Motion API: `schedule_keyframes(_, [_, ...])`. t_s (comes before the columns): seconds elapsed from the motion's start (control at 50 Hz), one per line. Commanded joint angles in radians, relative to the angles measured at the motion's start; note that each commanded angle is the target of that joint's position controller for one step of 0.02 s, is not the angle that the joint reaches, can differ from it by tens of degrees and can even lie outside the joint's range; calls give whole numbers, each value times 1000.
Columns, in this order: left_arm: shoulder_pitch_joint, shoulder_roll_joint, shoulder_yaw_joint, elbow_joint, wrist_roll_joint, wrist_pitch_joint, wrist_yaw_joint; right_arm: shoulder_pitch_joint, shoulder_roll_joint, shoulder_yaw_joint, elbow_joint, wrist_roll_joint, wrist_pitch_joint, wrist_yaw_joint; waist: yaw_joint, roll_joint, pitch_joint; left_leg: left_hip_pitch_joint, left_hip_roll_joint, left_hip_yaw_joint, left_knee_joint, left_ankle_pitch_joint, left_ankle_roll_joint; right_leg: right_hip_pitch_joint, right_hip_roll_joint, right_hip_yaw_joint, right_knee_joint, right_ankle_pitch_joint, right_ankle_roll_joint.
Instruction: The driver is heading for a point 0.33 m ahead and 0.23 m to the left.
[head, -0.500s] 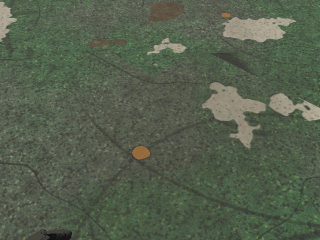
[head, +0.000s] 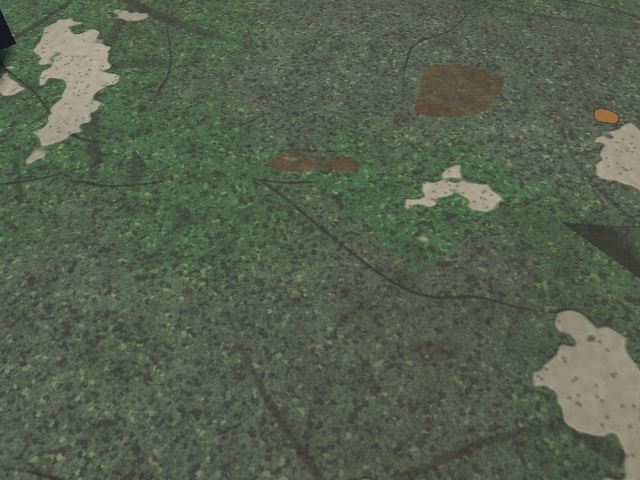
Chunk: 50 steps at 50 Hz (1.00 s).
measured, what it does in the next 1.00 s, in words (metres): walks ahead, turning left: right foot, then left foot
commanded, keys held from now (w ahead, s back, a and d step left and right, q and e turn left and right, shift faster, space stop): w+q+shift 0.60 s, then q+shift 0.40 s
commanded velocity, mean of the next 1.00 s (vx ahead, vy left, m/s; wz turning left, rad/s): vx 0.79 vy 0.00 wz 0.93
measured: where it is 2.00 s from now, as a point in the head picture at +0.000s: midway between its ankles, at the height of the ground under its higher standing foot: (234, 298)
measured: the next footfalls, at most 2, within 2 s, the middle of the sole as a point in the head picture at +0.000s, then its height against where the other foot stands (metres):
right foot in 0.36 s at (385, 409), level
left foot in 0.80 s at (204, 320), level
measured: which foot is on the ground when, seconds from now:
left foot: down 0.00-0.36, up 0.38-0.78, down 0.80-1.00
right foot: up 0.00-0.34, down 0.36-0.80, up 0.82-1.00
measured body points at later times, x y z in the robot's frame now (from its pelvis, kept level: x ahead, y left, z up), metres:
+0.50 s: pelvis +0.46 -0.01 +0.03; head +0.48 +0.00 +0.48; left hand +0.47 +0.30 -0.06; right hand +0.69 -0.22 -0.08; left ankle +0.33 +0.04 -0.59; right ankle +0.55 -0.12 -0.70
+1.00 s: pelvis +0.76 +0.16 +0.02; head +0.79 +0.21 +0.46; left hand +0.66 +0.48 -0.06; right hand +1.07 +0.11 -0.08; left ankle +0.78 +0.26 -0.70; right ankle +0.93 +0.07 -0.62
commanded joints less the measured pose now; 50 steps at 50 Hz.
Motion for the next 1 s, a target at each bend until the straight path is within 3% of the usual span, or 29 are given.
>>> schedule_keyframes(0.02, [-126, 114, 14, -177, 3, -72, 6, 186, -129, -41, -30, -22, -26, -3, -31, -71, -155, 566, 293, -728, -419, -320, 177, -543, -54, 108, 22, 28, -39])
schedule_keyframes(0.04, [-96, 105, 15, -169, 15, -63, 6, 136, -115, -34, -47, -26, -27, -8, 21, -46, -118, 458, 240, -647, -430, -226, 182, -484, -73, 118, -26, 41, -29])
schedule_keyframes(0.08, [-87, 106, 20, -166, 29, -45, 10, 106, -98, -30, -57, 0, -20, -14, 54, -10, -56, 352, 199, -564, -454, -124, 197, -475, -91, 98, -133, 37, 9])
schedule_keyframes(0.16, [-297, 60, 5, -245, 40, -40, 14, 132, -111, -33, -44, 17, -15, -50, -4, 14, 59, 102, 121, -437, -493, -24, 158, -384, -60, 23, -510, 297, 83])
schedule_keyframes(0.2, [-362, 39, 3, -270, 32, -44, 8, 163, -126, -42, -28, 20, -5, -58, -47, 44, 35, 15, 100, -417, -490, -50, 103, -218, -11, -3, -659, 496, 96])
schedule_keyframes(0.28, [-399, 108, 41, -293, -16, -51, 13, 204, -112, -50, 2, 39, 3, -68, -57, 89, 2, 221, 136, -513, -375, -78, 50, -169, -10, 77, -812, 497, 103])
schedule_keyframes(0.32, [-297, 162, 73, -275, -29, -60, 18, 197, -119, -58, 5, 27, 17, -70, 12, 108, -73, 345, 152, -523, -208, 173, 18, -79, -2, 64, -823, 391, 74])
schedule_keyframes(0.34, [-126, 190, 94, -250, -36, -58, 25, 167, -123, -55, -8, 6, 25, -61, 117, 112, -200, 354, 127, -479, -3, 327, -18, 99, -34, 51, -786, 336, 47])
schedule_keyframes(0.36, [138, 218, 101, -213, -35, -43, 38, 132, -54, -28, -45, -32, 30, -52, 225, 71, -397, 184, 104, -414, 327, 210, -42, 442, -185, 176, -663, 137, 6])
schedule_keyframes(0.38, [190, 318, 110, -176, 15, -39, 19, 364, 85, 17, -84, 24, 17, -40, 76, -456, -576, -170, -17, -304, 697, -452, -87, 771, -473, 805, -871, -237, -196])
schedule_keyframes(0.4, [152, 228, 103, -184, 8, -31, 9, 307, -7, 20, -70, 68, 22, -56, 115, -447, -486, -326, 111, -242, 815, -345, -85, 692, -473, 952, -969, -559, -188])
schedule_keyframes(0.42, [99, 146, 87, -193, 0, -21, 18, 151, -91, 3, -79, 41, 27, -61, 163, -275, -302, -365, 141, -195, 811, -257, -83, 538, -405, 748, -987, -442, -138])
schedule_keyframes(0.44, [72, 133, 81, -170, 12, -11, 21, 67, -111, -7, -91, 11, 28, -59, 155, -84, -192, -337, 175, -166, 773, -202, -84, 393, -359, 566, -985, -215, -106])
schedule_keyframes(0.46, [58, 129, 78, -147, 25, -5, 20, -5, -97, -9, -115, -8, 25, -52, 140, -17, -107, -308, 206, -157, 721, -175, -80, 270, -319, 434, -994, -31, -95])
schedule_keyframes(0.48, [35, 107, 69, -127, 35, -9, 21, -1, -74, -11, -127, 5, 31, -41, 98, -41, -68, -269, 242, -166, 689, -151, -75, 184, -296, 345, -1014, 50, -91])
schedule_keyframes(0.54, [6, 44, 55, -76, 4, -17, 5, 1, -14, -1, -153, 36, 61, -28, 45, -82, -25, -292, 301, -150, 662, -154, -64, 95, -280, 178, -1059, 166, -90])
schedule_keyframes(0.6, [-36, 94, 66, -59, 10, -20, 11, -45, -15, 7, -180, 22, 60, -16, 17, -47, 36, -327, 308, -135, 572, 2, -89, 18, -270, 16, -1120, 302, -91])
schedule_keyframes(0.66, [-59, 137, 69, -47, 18, -14, 29, -158, -32, 6, -199, -6, 41, 5, 38, 20, 101, -192, 242, -8, 270, 216, -101, -60, -193, -186, -1116, 609, -43])
schedule_keyframes(0.72, [27, 228, 84, -17, 11, -7, 55, -171, -54, -12, -200, -2, 25, 42, 36, -30, 10, 57, 108, 120, 66, 307, -75, 18, -177, -254, -976, 1034, 32])
schedule_keyframes(0.76, [12, 282, 101, -33, -11, 9, 67, 12, -131, -52, -159, 7, 37, 46, -78, -106, -97, 272, 38, 125, 50, 216, -27, 43, -217, -251, -713, 1324, 45])
schedule_keyframes(0.78, [-28, 280, 103, -56, -17, 13, 62, 205, -202, -91, -114, 9, 52, 31, -178, -98, -182, 502, 38, 66, 28, 226, 20, -49, -220, -231, -475, 1275, 48])
schedule_keyframes(0.8, [-28, 204, 87, -62, -29, 5, 44, 270, -216, -101, -84, 15, 65, 2, -189, 43, -176, 674, 100, -46, -102, 339, 67, -214, -111, -232, -148, 541, 80])
schedule_keyframes(0.82, [77, 47, 40, -98, 32, -12, 20, 167, -284, -91, -136, -14, 66, -20, -37, 373, -223, 840, 271, -357, 10, 974, 192, -487, 46, -170, 270, -336, 104])
schedule_keyframes(0.84, [158, 138, 33, -133, 13, -25, 9, 139, -282, -84, -202, -68, 46, -14, -42, 251, -568, 974, 494, -785, -157, 663, 385, -581, 58, 91, 424, -290, 100])
schedule_keyframes(0.86, [25, 224, 49, -148, 5, -24, 13, 88, -257, -89, -226, -47, 44, -7, -76, 38, -526, 851, 432, -804, -265, 349, 332, -559, 19, 119, 316, -178, 70])
schedule_keyframes(0.88, [-38, 201, 48, -173, 1, -14, 23, 27, -225, -81, -223, -18, 38, -7, -22, -55, -347, 677, 380, -746, -316, 167, 283, -594, -7, 108, 202, -126, 68])
schedule_keyframes(0.9, [-39, 187, 46, -157, 14, 4, 36, -20, -188, -70, -225, -1, 34, -11, 25, -123, -258, 524, 342, -701, -340, 130, 245, -561, -39, 110, 126, -103, 79])
schedule_keyframes(0.94, [-28, 197, 55, -152, 19, 38, 43, -80, -182, -71, -228, -21, 42, -21, 78, -65, -165, 276, 280, -582, -362, 297, 219, -448, -57, 104, -1, -100, 104])
schedule_keyframes(1.0, [-67, 124, 39, -159, 38, 49, 50, -67, -178, -75, -196, -13, 63, -54, 74, -46, -191, 147, 198, -448, -290, 567, 177, -364, -34, 70, -212, -30, 141])
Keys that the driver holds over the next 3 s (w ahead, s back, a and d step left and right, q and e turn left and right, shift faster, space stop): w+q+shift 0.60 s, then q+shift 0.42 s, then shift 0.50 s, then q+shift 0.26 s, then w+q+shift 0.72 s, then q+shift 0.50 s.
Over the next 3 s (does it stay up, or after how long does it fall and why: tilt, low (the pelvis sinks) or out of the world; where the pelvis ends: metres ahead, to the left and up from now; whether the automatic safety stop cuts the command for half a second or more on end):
stays up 0.56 0.79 0.03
